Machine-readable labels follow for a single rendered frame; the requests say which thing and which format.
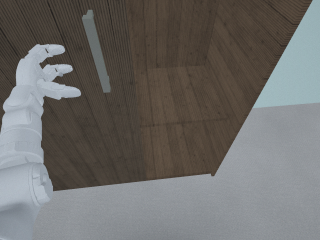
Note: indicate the robot left upper arm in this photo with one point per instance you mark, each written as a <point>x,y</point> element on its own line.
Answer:
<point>24,189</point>

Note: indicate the wardrobe door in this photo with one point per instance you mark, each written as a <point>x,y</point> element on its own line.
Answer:
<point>94,139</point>

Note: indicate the robot left hand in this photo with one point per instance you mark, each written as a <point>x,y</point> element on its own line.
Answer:
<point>29,72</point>

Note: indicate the robot left forearm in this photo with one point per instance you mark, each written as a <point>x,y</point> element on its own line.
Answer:
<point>21,130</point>

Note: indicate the handle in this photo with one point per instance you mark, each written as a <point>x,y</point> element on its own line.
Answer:
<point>93,40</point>

